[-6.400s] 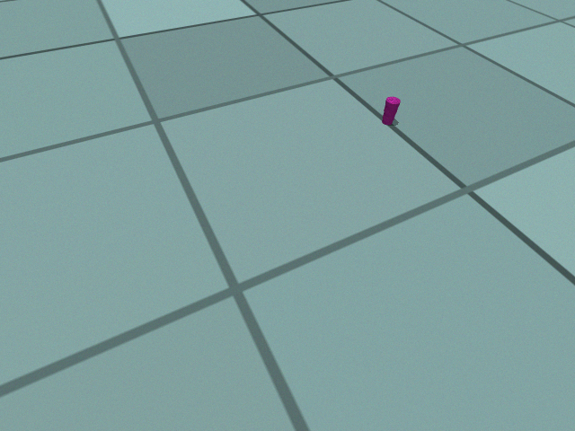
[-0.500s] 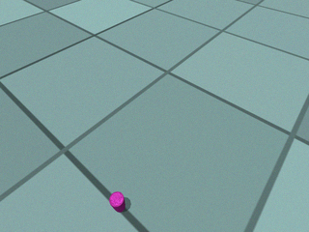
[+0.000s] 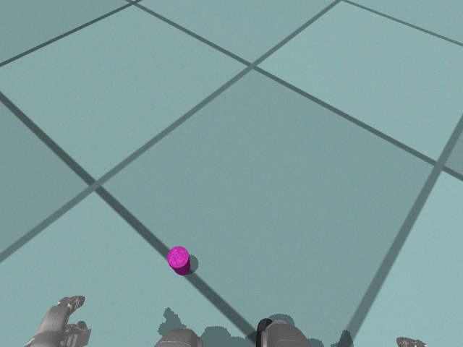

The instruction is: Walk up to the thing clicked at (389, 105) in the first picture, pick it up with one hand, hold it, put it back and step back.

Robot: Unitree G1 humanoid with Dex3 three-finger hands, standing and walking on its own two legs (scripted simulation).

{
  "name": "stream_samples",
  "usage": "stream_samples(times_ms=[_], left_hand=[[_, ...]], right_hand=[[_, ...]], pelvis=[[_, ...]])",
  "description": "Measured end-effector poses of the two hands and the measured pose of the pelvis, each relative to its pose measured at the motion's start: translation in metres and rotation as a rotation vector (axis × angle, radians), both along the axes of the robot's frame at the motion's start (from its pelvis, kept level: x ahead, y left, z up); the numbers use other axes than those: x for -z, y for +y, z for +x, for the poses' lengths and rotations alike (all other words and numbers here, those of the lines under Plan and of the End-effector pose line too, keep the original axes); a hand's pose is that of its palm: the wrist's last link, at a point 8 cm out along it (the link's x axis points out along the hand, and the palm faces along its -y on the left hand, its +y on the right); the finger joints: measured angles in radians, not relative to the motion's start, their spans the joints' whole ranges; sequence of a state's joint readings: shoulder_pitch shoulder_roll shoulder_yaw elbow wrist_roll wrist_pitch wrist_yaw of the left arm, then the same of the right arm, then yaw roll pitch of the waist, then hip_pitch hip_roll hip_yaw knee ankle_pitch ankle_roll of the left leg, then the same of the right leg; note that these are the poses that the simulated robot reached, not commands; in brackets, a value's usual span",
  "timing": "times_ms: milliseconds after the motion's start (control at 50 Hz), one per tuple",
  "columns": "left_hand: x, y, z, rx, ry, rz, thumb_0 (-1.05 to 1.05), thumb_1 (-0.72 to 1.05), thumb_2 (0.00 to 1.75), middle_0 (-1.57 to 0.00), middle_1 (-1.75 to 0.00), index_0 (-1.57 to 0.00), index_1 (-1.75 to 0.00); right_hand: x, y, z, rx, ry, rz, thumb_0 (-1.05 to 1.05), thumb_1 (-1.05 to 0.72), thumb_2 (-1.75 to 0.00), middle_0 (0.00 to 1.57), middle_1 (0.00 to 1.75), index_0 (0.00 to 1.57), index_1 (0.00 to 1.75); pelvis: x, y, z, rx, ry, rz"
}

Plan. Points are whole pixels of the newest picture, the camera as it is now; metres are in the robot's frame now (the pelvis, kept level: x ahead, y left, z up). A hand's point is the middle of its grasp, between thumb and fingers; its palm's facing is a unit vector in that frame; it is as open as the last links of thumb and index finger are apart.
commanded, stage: walk up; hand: left
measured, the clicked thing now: (180, 262) +0.43 +0.19 -0.69
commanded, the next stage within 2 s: stand in 1.76 s
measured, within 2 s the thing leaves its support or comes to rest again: neither
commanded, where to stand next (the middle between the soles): +0.09 -0.01 m, yaw -2 degrees
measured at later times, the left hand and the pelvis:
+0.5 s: hand out of the picture +0.11 +0.26 -0.15, palm faces -0.11 -0.92 -0.37, open 7.4 cm; pelvis +0.00 -0.01 +0.00, yaw -4 degrees
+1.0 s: hand (97, 345) +0.13 +0.25 -0.15, palm faces -0.02 -0.91 -0.40, open 7.4 cm; pelvis +0.00 -0.02 -0.01, yaw -2 degrees
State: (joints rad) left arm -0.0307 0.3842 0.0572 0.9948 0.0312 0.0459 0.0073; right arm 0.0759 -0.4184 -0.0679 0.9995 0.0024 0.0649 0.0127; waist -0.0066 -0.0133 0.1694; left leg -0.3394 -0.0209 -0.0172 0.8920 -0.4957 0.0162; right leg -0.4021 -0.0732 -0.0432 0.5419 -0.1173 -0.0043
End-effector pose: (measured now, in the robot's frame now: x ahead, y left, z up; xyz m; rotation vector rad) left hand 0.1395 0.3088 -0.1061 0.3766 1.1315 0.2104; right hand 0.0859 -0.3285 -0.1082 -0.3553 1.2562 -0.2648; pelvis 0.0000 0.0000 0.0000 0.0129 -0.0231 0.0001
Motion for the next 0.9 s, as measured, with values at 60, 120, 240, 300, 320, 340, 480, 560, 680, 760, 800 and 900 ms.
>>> stream_samples(times_ms=[60, 120, 240, 300, 320, 340, 480, 560, 680, 760, 800, 900], left_hand=[[0.011, 0.016, -0.002, 0.016, -0.027, -0.001, 0.00, 0.90, 0.89, -0.20, -0.30, -0.20, -0.30], [0.020, 0.027, -0.012, 0.005, -0.032, -0.020, 0.00, 0.90, 0.89, -0.20, -0.30, -0.20, -0.30], [0.022, 0.032, -0.056, -0.022, 0.083, -0.054, 0.00, 0.90, 0.89, -0.20, -0.30, -0.20, -0.30], [0.021, 0.032, -0.075, -0.011, 0.152, -0.055, 0.01, 0.90, 0.89, -0.20, -0.30, -0.20, -0.30], [0.021, 0.030, -0.078, -0.004, 0.169, -0.054, 0.01, 0.90, 0.89, -0.20, -0.30, -0.20, -0.30], [0.020, 0.028, -0.079, 0.004, 0.181, -0.053, 0.01, 0.90, 0.89, -0.20, -0.30, -0.20, -0.30], [0.007, -0.002, -0.041, 0.067, 0.096, -0.030, 0.01, 0.90, 0.89, -0.20, -0.30, -0.20, -0.30], [-0.006, -0.026, -0.020, 0.079, -0.012, -0.020, 0.01, 0.90, 0.89, -0.20, -0.30, -0.20, -0.30], [-0.024, -0.044, -0.011, 0.073, -0.055, -0.008, 0.00, 0.90, 0.89, -0.20, -0.30, -0.20, -0.30], [-0.020, -0.043, -0.006, 0.058, -0.056, 0.002, 0.00, 0.90, 0.89, -0.20, -0.30, -0.21, -0.30], [-0.014, -0.039, -0.004, 0.046, -0.054, 0.002, 0.00, 0.90, 0.89, -0.20, -0.30, -0.21, -0.30], [0.005, -0.025, -0.001, 0.018, -0.046, -0.001, 0.00, 0.90, 0.89, -0.20, -0.30, -0.21, -0.30]], right_hand=[[0.001, 0.008, -0.024, -0.009, 0.013, -0.029, 0.01, -0.90, -0.90, 0.21, 0.30, 0.20, 0.30], [0.001, 0.020, -0.058, -0.009, 0.065, -0.050, 0.00, -0.90, -0.90, 0.20, 0.30, 0.20, 0.30], [-0.017, 0.036, -0.094, 0.020, 0.108, -0.048, 0.01, -0.90, -0.90, 0.21, 0.30, 0.21, 0.30], [-0.024, 0.032, -0.095, 0.035, 0.061, -0.057, 0.01, -0.90, -0.90, 0.21, 0.30, 0.21, 0.31], [-0.025, 0.029, -0.095, 0.040, 0.044, -0.059, 0.01, -0.90, -0.90, 0.21, 0.30, 0.21, 0.31], [-0.027, 0.025, -0.096, 0.044, 0.030, -0.062, 0.01, -0.89, -0.90, 0.21, 0.30, 0.21, 0.31], [-0.016, -0.016, -0.093, 0.057, -0.001, -0.053, 0.01, -0.89, -0.90, 0.21, 0.30, 0.21, 0.31], [-0.004, -0.030, -0.076, 0.064, 0.000, -0.030, 0.01, -0.90, -0.90, 0.21, 0.30, 0.20, 0.30], [-0.001, -0.028, -0.035, 0.018, -0.065, 0.026, 0.01, -0.90, -0.90, 0.21, 0.30, 0.20, 0.30], [0.006, -0.021, -0.019, 0.001, -0.054, 0.047, 0.01, -0.90, -0.90, 0.21, 0.30, 0.20, 0.30], [0.010, -0.017, -0.014, -0.008, -0.045, 0.047, 0.01, -0.90, -0.90, 0.21, 0.30, 0.20, 0.30], [0.012, -0.007, -0.005, -0.029, -0.043, 0.029, 0.01, -0.90, -0.90, 0.21, 0.30, 0.20, 0.30]], pelvis=[[0.010, 0.013, -0.013, -0.016, 0.010, -0.011], [0.014, 0.023, -0.022, -0.013, -0.004, 0.001], [-0.002, 0.024, -0.020, -0.006, 0.001, -0.018], [-0.005, 0.022, -0.016, 0.022, -0.004, -0.016], [-0.005, 0.020, -0.014, 0.031, -0.006, -0.016], [-0.005, 0.018, -0.012, 0.039, -0.008, -0.016], [0.002, -0.010, 0.001, 0.073, -0.023, -0.015], [0.002, -0.025, 0.006, 0.063, -0.040, -0.017], [-0.007, -0.033, 0.017, 0.055, -0.035, -0.009], [-0.003, -0.034, 0.020, 0.043, -0.034, -0.010], [0.001, -0.033, 0.020, 0.036, -0.032, -0.009], [0.012, -0.023, 0.015, 0.024, -0.024, 0.002]])
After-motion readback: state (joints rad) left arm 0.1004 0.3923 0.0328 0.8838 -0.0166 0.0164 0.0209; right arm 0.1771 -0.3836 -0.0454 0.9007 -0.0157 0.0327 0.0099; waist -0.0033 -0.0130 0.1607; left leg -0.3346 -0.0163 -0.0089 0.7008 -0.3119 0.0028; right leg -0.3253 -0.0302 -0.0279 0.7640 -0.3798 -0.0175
